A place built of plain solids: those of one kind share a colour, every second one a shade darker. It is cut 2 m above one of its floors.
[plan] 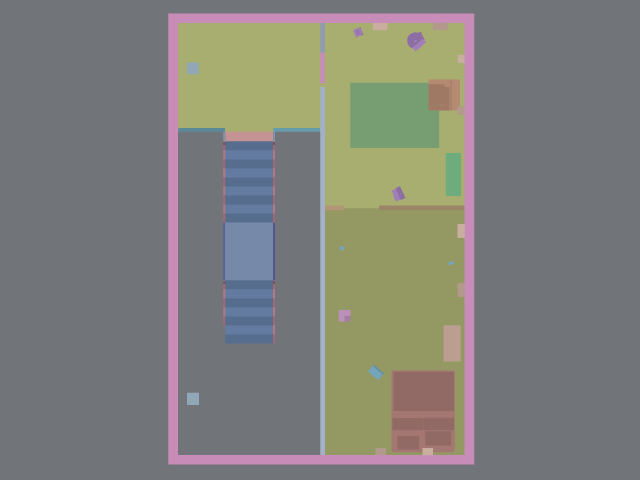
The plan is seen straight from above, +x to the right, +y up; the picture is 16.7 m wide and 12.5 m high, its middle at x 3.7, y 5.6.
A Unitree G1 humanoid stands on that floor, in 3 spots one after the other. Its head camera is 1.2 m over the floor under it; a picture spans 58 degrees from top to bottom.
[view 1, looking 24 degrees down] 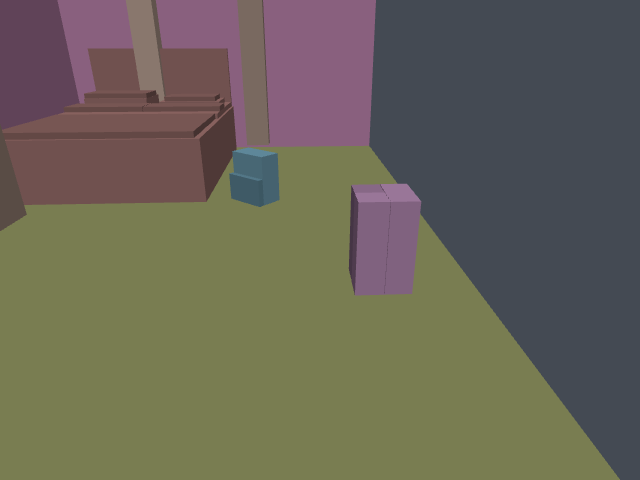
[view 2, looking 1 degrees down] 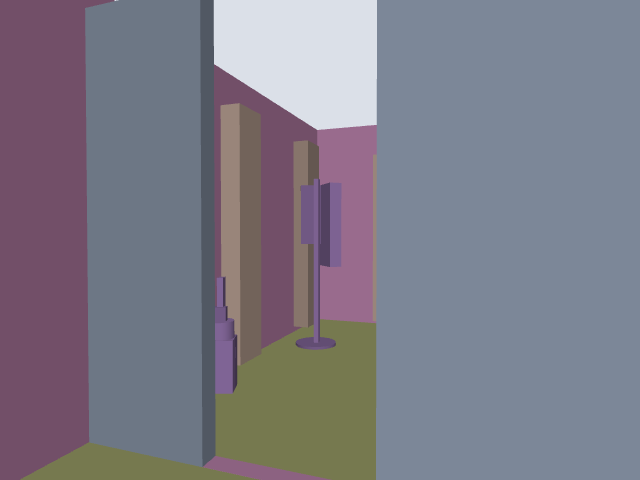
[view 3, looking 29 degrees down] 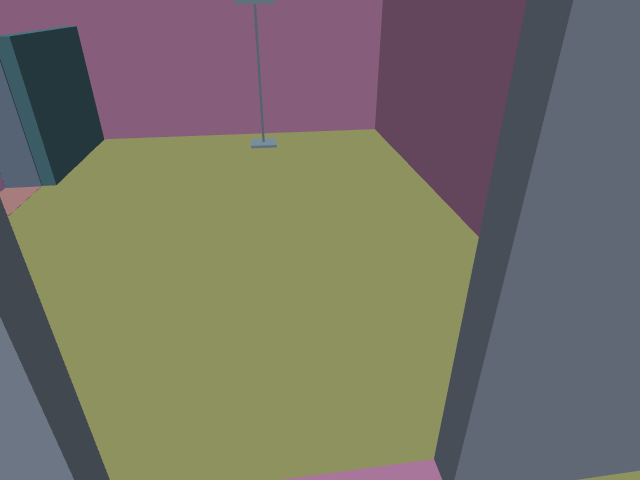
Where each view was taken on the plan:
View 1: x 4.79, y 5.74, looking -93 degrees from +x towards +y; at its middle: upper_floor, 2.95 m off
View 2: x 1.85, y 9.17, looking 20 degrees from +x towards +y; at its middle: clutter_study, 4.74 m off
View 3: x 4.47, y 10.03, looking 172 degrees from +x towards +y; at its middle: upper_floor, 2.48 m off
